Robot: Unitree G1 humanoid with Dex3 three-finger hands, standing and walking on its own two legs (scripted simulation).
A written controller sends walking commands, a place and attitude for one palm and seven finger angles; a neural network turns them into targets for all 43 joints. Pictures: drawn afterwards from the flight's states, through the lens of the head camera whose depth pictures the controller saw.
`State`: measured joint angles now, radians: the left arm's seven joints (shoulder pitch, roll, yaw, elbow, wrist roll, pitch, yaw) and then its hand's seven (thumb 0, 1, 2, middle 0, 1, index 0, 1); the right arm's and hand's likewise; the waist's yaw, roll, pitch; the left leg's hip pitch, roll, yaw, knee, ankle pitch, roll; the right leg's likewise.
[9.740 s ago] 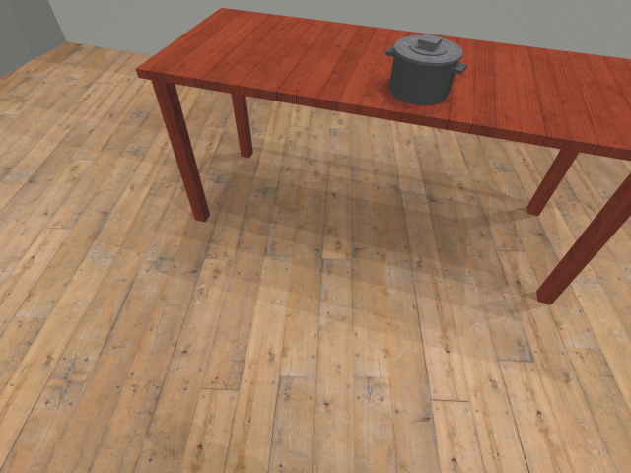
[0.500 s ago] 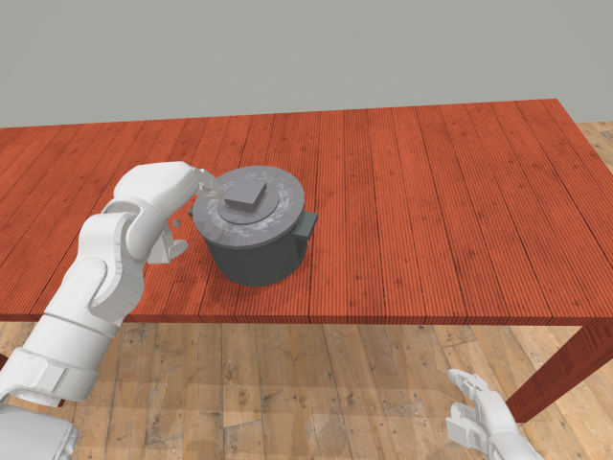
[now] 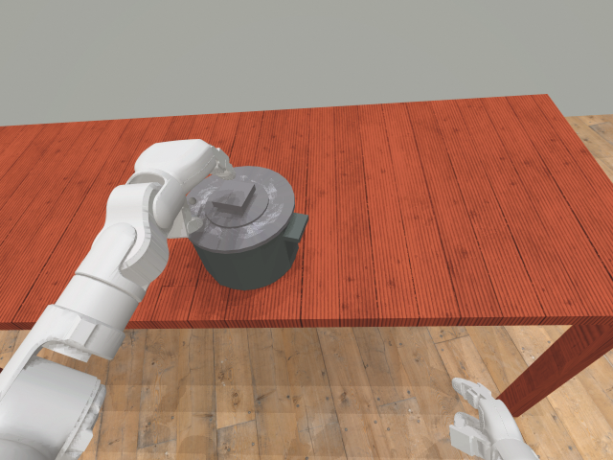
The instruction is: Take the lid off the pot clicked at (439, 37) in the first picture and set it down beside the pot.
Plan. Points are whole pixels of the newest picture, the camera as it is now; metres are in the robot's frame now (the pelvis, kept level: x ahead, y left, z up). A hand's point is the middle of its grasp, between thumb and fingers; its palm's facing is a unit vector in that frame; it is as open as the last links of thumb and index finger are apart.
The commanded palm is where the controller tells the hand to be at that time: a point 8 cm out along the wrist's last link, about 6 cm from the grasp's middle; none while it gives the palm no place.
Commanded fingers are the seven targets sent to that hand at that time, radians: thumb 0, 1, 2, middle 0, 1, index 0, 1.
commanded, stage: move the open hand above the knob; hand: left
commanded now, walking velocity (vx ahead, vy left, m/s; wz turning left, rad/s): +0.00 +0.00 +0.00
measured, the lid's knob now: (234, 195) +0.48 +0.15 +0.07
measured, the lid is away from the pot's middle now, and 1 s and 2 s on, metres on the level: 0.00 0.00 0.00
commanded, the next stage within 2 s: lower the open fingers around the knob in 1.38 s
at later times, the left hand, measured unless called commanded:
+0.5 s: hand (217, 172) +0.45 +0.15 +0.15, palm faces -0.23 -0.06 -0.97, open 10.3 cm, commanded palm +0.43 +0.16 +0.21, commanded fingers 0.00 -0.33 1.45 -0.82 -0.08 -0.82 -0.08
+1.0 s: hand (216, 170) +0.46 +0.16 +0.14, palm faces -0.24 -0.07 -0.97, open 10.3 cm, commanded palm +0.43 +0.16 +0.21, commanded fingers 0.00 -0.33 1.45 -0.82 -0.08 -0.82 -0.08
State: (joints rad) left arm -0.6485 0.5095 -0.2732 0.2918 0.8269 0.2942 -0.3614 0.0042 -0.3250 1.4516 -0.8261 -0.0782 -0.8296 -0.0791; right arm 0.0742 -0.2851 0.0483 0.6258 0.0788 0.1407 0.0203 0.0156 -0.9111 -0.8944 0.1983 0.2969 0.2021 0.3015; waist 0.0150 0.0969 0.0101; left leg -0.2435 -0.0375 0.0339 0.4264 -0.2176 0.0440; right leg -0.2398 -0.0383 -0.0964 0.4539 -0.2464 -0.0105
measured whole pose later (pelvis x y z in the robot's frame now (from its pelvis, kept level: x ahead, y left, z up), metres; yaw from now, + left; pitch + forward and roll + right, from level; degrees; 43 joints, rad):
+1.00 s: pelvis +0.01 +0.01 +0.00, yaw -1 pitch +5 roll +0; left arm -0.87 0.44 -0.29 0.60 0.85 0.29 -0.33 0.00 -0.32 1.45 -0.82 -0.08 -0.83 -0.08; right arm 0.13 -0.28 0.04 0.66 0.09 0.17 0.02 0.01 -0.91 -0.89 0.20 0.30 0.20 0.30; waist -0.03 0.08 -0.03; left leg -0.29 -0.04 0.04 0.42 -0.23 0.05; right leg -0.28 -0.04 -0.08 0.44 -0.25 0.00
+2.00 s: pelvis +0.01 +0.01 +0.00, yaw -1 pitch +5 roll +0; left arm -0.84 0.41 -0.31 0.66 0.84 0.28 -0.31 0.00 -0.32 1.45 -0.82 -0.08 -0.83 -0.08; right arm 0.13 -0.28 0.04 0.67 0.09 0.17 0.01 0.01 -0.91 -0.89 0.20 0.30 0.20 0.30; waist -0.03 0.07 -0.02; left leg -0.29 -0.04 0.04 0.43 -0.23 0.05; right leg -0.29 -0.03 -0.08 0.44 -0.24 0.00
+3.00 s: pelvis +0.01 +0.01 +0.00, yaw -1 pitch +6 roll +0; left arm -0.82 0.37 -0.34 0.66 0.85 0.30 -0.26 0.00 0.02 1.09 -0.60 -0.77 -0.63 -0.79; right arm 0.13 -0.27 0.03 0.67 0.08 0.18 0.02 0.01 -0.91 -0.89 0.20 0.30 0.20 0.30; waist -0.02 0.08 -0.04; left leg -0.31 -0.04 0.04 0.44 -0.24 0.06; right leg -0.30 -0.04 -0.08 0.45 -0.25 0.00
